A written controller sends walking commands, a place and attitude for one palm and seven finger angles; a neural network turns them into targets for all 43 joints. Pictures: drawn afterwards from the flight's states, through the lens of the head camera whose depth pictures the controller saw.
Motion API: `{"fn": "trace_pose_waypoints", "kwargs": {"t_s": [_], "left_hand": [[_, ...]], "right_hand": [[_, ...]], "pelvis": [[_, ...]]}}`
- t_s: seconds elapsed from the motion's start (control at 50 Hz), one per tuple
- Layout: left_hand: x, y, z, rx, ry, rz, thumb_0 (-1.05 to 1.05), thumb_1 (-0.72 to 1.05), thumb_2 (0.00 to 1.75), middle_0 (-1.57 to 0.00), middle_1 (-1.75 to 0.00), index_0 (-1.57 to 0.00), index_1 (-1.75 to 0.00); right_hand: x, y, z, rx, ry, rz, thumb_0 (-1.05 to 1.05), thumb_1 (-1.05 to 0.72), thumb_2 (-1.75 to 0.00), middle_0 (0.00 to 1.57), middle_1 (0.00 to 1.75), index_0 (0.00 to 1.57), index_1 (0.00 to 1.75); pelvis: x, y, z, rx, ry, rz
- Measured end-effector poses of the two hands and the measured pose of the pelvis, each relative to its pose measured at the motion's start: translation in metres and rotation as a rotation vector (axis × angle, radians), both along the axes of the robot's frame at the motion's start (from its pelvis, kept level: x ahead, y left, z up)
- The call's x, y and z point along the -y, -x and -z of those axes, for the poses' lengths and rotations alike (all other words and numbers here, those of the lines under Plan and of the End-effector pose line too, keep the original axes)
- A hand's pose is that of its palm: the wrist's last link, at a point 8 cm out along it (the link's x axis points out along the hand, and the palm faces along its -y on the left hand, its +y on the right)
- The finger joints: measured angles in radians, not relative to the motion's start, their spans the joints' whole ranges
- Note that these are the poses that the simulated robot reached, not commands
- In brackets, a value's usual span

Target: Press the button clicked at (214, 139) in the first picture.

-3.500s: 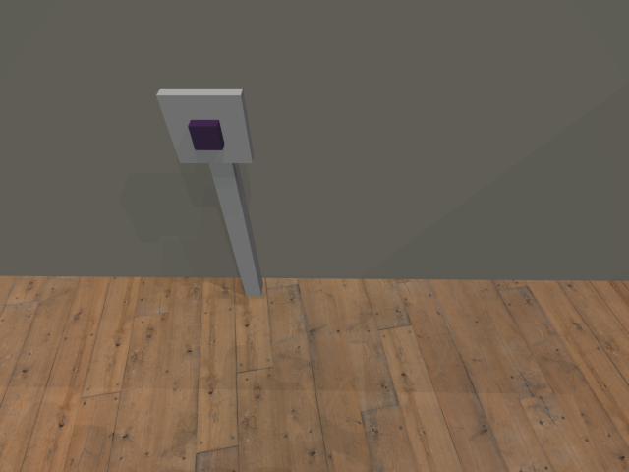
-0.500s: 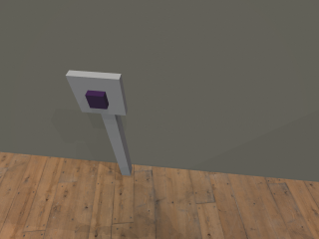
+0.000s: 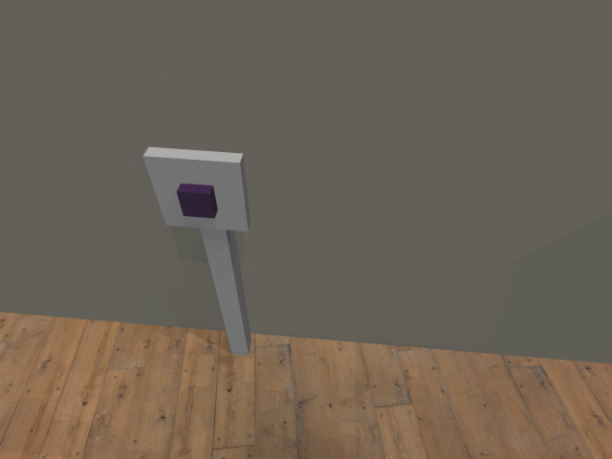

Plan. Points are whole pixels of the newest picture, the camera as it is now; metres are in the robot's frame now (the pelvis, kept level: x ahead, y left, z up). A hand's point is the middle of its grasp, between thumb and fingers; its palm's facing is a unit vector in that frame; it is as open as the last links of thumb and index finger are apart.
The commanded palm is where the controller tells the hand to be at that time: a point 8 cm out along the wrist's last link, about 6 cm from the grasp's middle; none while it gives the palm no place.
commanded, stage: look again from close up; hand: left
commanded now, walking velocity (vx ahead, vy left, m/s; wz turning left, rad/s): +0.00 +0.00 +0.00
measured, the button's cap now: (198, 199) +0.58 +0.25 -0.01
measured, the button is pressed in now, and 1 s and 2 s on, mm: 0 0 0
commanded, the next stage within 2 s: shuffle to correct the standing spot in 0.24 s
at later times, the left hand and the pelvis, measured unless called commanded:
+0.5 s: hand out of the picture +0.01 +0.23 -0.16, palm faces -0.01 -0.96 -0.29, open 7.4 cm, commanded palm none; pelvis -0.02 +0.00 +0.01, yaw +0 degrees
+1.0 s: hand out of the picture +0.11 +0.21 -0.18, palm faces +0.04 -0.98 -0.21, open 7.3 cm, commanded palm none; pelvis +0.08 +0.03 -0.01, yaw +0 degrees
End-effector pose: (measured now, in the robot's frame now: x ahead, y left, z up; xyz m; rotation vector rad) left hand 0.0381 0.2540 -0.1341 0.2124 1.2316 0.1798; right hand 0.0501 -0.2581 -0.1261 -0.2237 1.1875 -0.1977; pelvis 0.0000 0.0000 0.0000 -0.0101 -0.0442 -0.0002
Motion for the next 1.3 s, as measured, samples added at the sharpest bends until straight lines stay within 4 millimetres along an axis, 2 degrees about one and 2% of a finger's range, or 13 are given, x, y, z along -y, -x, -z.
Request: {"fn": "trace_pose_waypoints", "kwargs": {"t_s": [0.18,0.3,0.42,0.54,0.68,0.78,0.86,0.92,1.0,1.08,1.14,1.2,1.3], "left_hand": [[-0.027,-0.008,-0.015,0.059,-0.048,0.028,0.0,0.91,0.89,-0.2,-0.3,-0.2,-0.29],[-0.034,0.003,-0.019,0.035,-0.064,0.035,0.0,0.91,0.89,-0.2,-0.3,-0.2,-0.29],[-0.03,0.018,-0.017,-0.017,-0.062,0.03,0.0,0.9,0.89,-0.2,-0.3,-0.2,-0.29],[-0.01,0.038,-0.004,-0.094,-0.006,0.004,0.0,0.91,0.89,-0.2,-0.3,-0.2,-0.29],[0.005,0.049,0.018,-0.187,0.088,-0.032,0.0,0.9,0.89,-0.2,-0.3,-0.2,-0.29],[0.006,0.03,0.017,-0.235,0.104,0.006,0.0,0.91,0.89,-0.2,-0.3,-0.2,-0.29],[0.008,-0.011,0.009,-0.177,0.097,0.03,0.01,0.91,0.89,-0.2,-0.3,-0.2,-0.29],[0.005,-0.041,0.012,-0.103,0.066,0.029,0.01,0.92,0.89,-0.2,-0.3,-0.2,-0.29],[-0.002,-0.061,0.01,-0.039,0.049,-0.026,0.01,0.93,0.89,-0.2,-0.3,-0.2,-0.29],[-0.01,-0.068,0.011,-0.064,0.057,-0.034,0.01,0.92,0.89,-0.2,-0.3,-0.2,-0.29],[-0.017,-0.073,0.022,-0.096,0.085,-0.03,0.0,0.91,0.89,-0.2,-0.3,-0.2,-0.29],[-0.026,-0.078,0.024,-0.119,0.094,-0.034,0.01,0.92,0.89,-0.2,-0.3,-0.2,-0.29],[-0.035,-0.085,0.016,-0.122,0.079,-0.013,0.0,0.91,0.89,-0.2,-0.3,-0.19,-0.29]], "right_hand": [[0.011,-0.01,-0.013,0.053,0.034,-0.044,0.01,-0.91,-0.9,0.2,0.3,0.2,0.3],[0.015,-0.001,-0.014,0.028,0.033,-0.051,0.01,-0.91,-0.9,0.21,0.3,0.21,0.3],[0.016,0.013,-0.009,-0.025,0.024,-0.044,0.01,-0.91,-0.9,0.21,0.3,0.21,0.3],[0.0,0.033,0.002,-0.111,-0.017,-0.019,0.01,-0.91,-0.9,0.2,0.3,0.2,0.3],[-0.036,0.05,0.011,-0.2,-0.054,0.028,0.01,-0.91,-0.9,0.2,0.3,0.2,0.3],[-0.06,0.059,0.012,-0.224,-0.084,0.098,0.01,-0.91,-0.9,0.2,0.3,0.2,0.3],[-0.075,0.068,0.013,-0.279,-0.122,0.131,0.0,-0.91,-0.9,0.2,0.3,0.2,0.3],[-0.08,0.069,0.023,-0.324,-0.152,0.141,0.0,-0.91,-0.9,0.21,0.3,0.21,0.3],[-0.08,0.046,0.03,-0.352,-0.148,0.11,0.01,-0.91,-0.9,0.21,0.3,0.2,0.3],[-0.084,-0.005,0.023,-0.263,-0.121,0.098,0.01,-0.91,-0.9,0.2,0.3,0.2,0.3],[-0.09,-0.041,0.021,-0.167,-0.091,0.09,0.01,-0.91,-0.9,0.2,0.3,0.2,0.3],[-0.091,-0.06,0.016,-0.131,-0.056,0.084,0.02,-0.94,-0.9,0.2,0.3,0.2,0.3],[-0.093,-0.082,0.006,-0.072,-0.043,0.074,0.02,-0.94,-0.9,0.2,0.3,0.2,0.3]], "pelvis": [[-0.005,0.016,-0.004,-0.001,-0.001,-0.003],[-0.006,0.021,-0.006,-0.006,-0.003,-0.004],[-0.004,0.022,-0.007,-0.012,-0.005,-0.004],[-0.005,0.009,-0.004,-0.018,-0.004,0.003],[-0.021,-0.017,0.003,-0.015,0.0,0.013],[-0.029,-0.035,0.001,-0.024,-0.008,0.05],[-0.03,-0.049,-0.002,-0.025,-0.007,0.053],[-0.026,-0.063,0.006,-0.025,-0.025,0.046],[-0.03,-0.078,0.008,-0.016,0.01,0.009],[-0.041,-0.09,0.003,-0.017,0.009,0.011],[-0.053,-0.096,0.008,-0.015,0.012,0.023],[-0.062,-0.1,0.007,-0.019,-0.005,0.041],[-0.067,-0.097,-0.001,-0.031,-0.004,0.05]]}}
